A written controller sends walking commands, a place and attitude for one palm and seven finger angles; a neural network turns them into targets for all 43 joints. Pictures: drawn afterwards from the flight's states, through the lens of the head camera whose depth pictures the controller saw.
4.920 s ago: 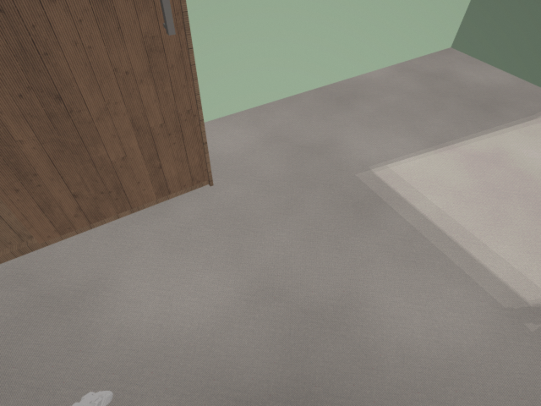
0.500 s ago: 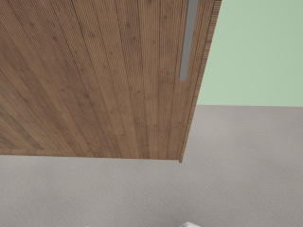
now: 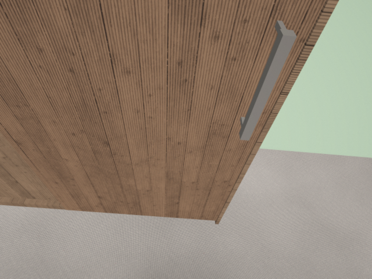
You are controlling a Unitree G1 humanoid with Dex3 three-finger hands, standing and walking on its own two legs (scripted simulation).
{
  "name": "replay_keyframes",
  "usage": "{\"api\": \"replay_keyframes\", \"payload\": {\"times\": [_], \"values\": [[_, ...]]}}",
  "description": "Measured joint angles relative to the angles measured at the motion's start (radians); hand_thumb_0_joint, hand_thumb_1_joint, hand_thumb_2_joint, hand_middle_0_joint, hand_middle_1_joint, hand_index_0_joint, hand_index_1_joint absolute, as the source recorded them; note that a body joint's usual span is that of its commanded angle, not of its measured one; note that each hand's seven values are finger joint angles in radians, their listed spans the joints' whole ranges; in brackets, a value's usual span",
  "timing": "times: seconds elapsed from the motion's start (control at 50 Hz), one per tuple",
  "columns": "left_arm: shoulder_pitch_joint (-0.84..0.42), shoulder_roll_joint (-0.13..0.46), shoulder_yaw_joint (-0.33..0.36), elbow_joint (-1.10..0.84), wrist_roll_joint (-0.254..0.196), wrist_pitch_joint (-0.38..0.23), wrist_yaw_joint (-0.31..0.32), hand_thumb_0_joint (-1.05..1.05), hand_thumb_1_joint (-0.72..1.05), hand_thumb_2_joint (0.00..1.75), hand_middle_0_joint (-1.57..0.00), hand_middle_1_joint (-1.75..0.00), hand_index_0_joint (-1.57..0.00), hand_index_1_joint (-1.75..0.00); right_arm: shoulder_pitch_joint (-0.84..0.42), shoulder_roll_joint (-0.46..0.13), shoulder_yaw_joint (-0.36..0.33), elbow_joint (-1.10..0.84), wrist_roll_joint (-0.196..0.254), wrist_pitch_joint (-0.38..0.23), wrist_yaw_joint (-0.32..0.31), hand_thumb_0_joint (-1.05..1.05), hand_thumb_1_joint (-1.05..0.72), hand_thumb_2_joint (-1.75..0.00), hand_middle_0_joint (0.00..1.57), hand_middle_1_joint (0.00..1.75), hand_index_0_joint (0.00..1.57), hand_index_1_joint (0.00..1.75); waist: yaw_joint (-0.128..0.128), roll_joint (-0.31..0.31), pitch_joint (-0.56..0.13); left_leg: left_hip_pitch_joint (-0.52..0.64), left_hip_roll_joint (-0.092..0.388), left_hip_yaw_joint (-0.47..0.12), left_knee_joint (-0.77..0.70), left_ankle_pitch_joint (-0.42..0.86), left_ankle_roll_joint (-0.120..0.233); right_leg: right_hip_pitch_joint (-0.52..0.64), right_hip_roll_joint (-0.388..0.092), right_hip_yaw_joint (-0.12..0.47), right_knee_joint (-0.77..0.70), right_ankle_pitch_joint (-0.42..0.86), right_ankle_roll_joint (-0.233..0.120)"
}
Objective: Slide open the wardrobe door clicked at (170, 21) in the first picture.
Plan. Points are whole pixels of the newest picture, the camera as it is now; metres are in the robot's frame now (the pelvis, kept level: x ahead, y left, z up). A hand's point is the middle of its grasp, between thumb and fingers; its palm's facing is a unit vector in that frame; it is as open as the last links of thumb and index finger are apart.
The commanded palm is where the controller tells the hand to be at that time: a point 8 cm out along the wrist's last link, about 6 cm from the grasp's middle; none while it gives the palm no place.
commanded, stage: come to a stop and stand still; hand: right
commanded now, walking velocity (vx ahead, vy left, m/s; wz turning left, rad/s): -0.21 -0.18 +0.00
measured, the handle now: (259, 89) +0.48 -0.12 +0.17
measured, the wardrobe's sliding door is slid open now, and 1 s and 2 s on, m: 0.00 0.00 0.00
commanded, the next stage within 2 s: look again from close up in 1.26 s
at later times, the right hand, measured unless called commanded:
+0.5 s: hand out of the picture -0.02 -0.25 -0.18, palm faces +0.06 +0.98 -0.18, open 7.4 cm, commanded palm none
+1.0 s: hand out of the picture -0.02 -0.18 -0.17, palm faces +0.03 +0.98 -0.21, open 7.3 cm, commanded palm none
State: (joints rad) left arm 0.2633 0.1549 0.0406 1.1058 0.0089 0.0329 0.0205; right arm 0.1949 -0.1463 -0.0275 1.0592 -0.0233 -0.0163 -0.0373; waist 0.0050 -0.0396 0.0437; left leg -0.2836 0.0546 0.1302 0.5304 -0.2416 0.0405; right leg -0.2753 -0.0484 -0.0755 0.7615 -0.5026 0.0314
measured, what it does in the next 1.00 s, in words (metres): steps on the spot: right foot, then left foot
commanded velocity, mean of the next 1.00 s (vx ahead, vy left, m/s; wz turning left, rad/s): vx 0.02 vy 0.05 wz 0.00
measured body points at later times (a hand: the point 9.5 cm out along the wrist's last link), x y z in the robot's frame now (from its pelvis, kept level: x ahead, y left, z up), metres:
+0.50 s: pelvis -0.03 -0.06 +0.01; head -0.01 -0.09 +0.46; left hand +0.04 +0.17 -0.13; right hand -0.02 -0.30 -0.16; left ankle -0.06 +0.08 -0.69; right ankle -0.02 -0.17 -0.74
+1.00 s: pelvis -0.03 -0.01 +0.00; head -0.02 +0.00 +0.45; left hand -0.06 +0.20 -0.16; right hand -0.02 -0.23 -0.15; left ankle -0.06 +0.08 -0.74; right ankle -0.02 -0.17 -0.74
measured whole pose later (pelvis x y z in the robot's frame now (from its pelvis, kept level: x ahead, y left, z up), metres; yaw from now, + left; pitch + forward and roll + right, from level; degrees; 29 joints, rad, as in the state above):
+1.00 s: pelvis -0.03 -0.01 +0.00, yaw +0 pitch -2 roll +0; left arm 0.30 0.12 0.01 1.18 0.02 0.01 0.03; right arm 0.26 -0.14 -0.01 1.13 0.00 0.00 -0.03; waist 0.01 -0.02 0.04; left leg -0.12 -0.02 0.06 0.43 -0.28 0.04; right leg -0.18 -0.09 -0.04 0.42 -0.21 0.06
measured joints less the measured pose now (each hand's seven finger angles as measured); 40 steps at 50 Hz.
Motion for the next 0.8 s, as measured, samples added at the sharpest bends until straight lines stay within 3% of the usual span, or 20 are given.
{"api": "replay_keyframes", "payload": {"times": [0.08, 0.14, 0.2, 0.28, 0.34, 0.38, 0.46, 0.58, 0.66, 0.72, 0.8], "values": [[-0.045, 0.02, 0.013, -0.03, 0.004, 0.027, -0.001, 0.0, 0.91, 0.9, -0.2, -0.3, -0.2, -0.3, -0.036, 0.007, -0.007, -0.033, -0.003, 0.009, -0.008, 0.0, -0.93, -0.9, 0.2, 0.3, 0.2, 0.3, -0.022, 0.006, 0.041, 0.004, 0.022, 0.008, -0.028, 0.023, -0.009, -0.094, 0.042, 0.033, 0.196, -0.014, 0.014], [-0.087, 0.041, 0.023, -0.061, 0.006, 0.038, -0.007, 0.0, 0.91, 0.9, -0.2, -0.3, -0.2, -0.3, -0.039, 0.003, -0.011, -0.05, -0.007, 0.02, -0.01, 0.0, -0.92, -0.9, 0.2, 0.3, 0.2, 0.3, -0.032, 0.013, 0.057, -0.003, 0.035, 0.006, -0.039, 0.041, -0.022, -0.128, 0.047, 0.039, 0.217, 0.015, 0.02], [-0.122, 0.052, 0.025, -0.094, 0.004, 0.026, -0.012, 0.0, 0.91, 0.9, -0.2, -0.3, -0.2, -0.3, -0.029, -0.015, -0.017, -0.055, -0.012, 0.033, -0.006, 0.0, -0.92, -0.9, 0.2, 0.3, 0.2, 0.3, -0.037, 0.032, 0.061, -0.02, 0.046, -0.005, -0.033, 0.052, -0.037, -0.103, 0.035, 0.037, 0.101, 0.044, 0.016], [-0.119, 0.058, 0.015, -0.124, 0.005, -0.018, -0.014, 0.0, 0.91, 0.9, -0.2, -0.3, -0.2, -0.3, 0.002, -0.043, -0.022, -0.045, -0.002, 0.052, 0.002, 0.0, -0.91, -0.9, 0.2, 0.3, 0.2, 0.3, -0.029, 0.04, 0.029, -0.06, 0.043, -0.007, 0.045, 0.02, -0.067, 0.013, 0.005, 0.035, -0.2, 0.192, -0.006], [-0.108, 0.024, -0.004, -0.111, 0.018, -0.025, -0.006, 0.0, 0.91, 0.9, -0.2, -0.3, -0.2, -0.3, 0.009, -0.072, -0.029, -0.023, 0.002, 0.071, 0.007, 0.0, -0.91, -0.9, 0.2, 0.3, 0.2, 0.3, -0.03, 0.085, 0.019, -0.087, 0.019, -0.082, 0.166, -0.137, -0.074, 0.021, 0.023, 0.025, -0.196, 0.2, -0.037], [-0.095, 0.004, -0.017, -0.1, 0.022, -0.024, 0.0, 0.0, 0.91, 0.9, -0.2, -0.3, -0.2, -0.3, 0.02, -0.081, -0.034, -0.012, 0.001, 0.075, 0.017, 0.0, -0.91, -0.9, 0.2, 0.3, 0.2, 0.3, -0.031, 0.094, 0.005, -0.104, -0.011, -0.117, 0.27, -0.149, -0.075, 0.044, 0.023, 0.023, -0.245, 0.231, -0.043], [-0.076, -0.014, -0.018, -0.086, 0.02, -0.028, 0.012, 0.0, 0.93, 0.9, -0.2, -0.3, -0.2, -0.3, 0.053, -0.083, -0.034, 0.0, 0.0, 0.071, 0.034, 0.0, -0.91, -0.9, 0.2, 0.3, 0.2, 0.3, -0.028, 0.093, -0.012, -0.097, -0.034, -0.126, 0.352, -0.142, -0.084, 0.073, 0.018, 0.017, -0.331, 0.28, -0.047], [-0.056, 0.001, -0.007, -0.062, 0.022, -0.032, 0.012, 0.0, 0.92, 0.9, -0.21, -0.3, -0.2, -0.3, 0.06, -0.059, -0.019, 0.016, 0.006, 0.072, 0.036, 0.0, -0.91, -0.9, 0.2, 0.3, 0.2, 0.3, -0.002, 0.066, -0.001, 0.002, -0.032, -0.102, 0.183, -0.181, -0.081, 0.068, 0.005, 0.013, -0.352, 0.298, -0.039], [-0.031, 0.011, -0.001, -0.031, 0.01, -0.03, 0.009, 0.0, 0.92, 0.9, -0.2, -0.3, -0.2, -0.3, 0.051, -0.044, -0.006, 0.02, 0.009, 0.04, 0.028, 0.0, -0.91, -0.9, 0.2, 0.3, 0.2, 0.3, 0.0, 0.064, 0.002, 0.109, -0.02, -0.101, -0.072, -0.026, -0.061, 0.032, 0.011, 0.004, -0.285, 0.269, -0.018], [-0.015, 0.023, -0.004, 0.001, 0.006, -0.019, 0.006, 0.0, 0.92, 0.9, -0.2, -0.3, -0.2, -0.3, 0.043, -0.014, 0.008, 0.044, 0.01, 0.026, 0.02, 0.0, -0.91, -0.9, 0.2, 0.3, 0.2, 0.3, 0.014, 0.023, 0.0, 0.121, -0.042, -0.086, -0.066, -0.05, -0.037, 0.043, -0.01, 0.019, -0.281, 0.267, -0.002], [0.012, 0.009, -0.018, 0.036, 0.008, -0.02, 0.004, 0.0, 0.91, 0.9, -0.2, -0.3, -0.2, -0.3, 0.046, -0.009, 0.016, 0.062, 0.014, 0.02, 0.009, 0.01, -0.93, -0.9, 0.2, 0.3, 0.2, 0.3, 0.018, 0.02, -0.013, 0.139, -0.051, -0.082, -0.078, -0.052, -0.024, 0.072, -0.017, 0.023, -0.318, 0.282, 0.01]]}}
